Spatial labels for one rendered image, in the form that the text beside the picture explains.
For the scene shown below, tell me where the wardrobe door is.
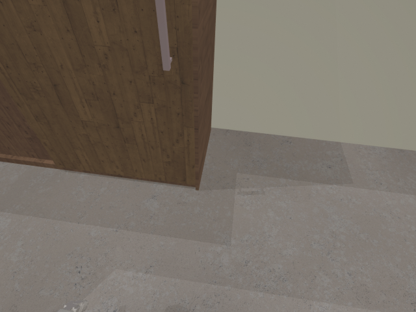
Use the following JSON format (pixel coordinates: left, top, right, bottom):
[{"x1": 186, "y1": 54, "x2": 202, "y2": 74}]
[
  {"x1": 0, "y1": 80, "x2": 52, "y2": 160},
  {"x1": 0, "y1": 0, "x2": 196, "y2": 185}
]

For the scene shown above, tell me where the handle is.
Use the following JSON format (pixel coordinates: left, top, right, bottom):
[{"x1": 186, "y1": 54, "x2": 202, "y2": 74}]
[{"x1": 155, "y1": 0, "x2": 172, "y2": 71}]

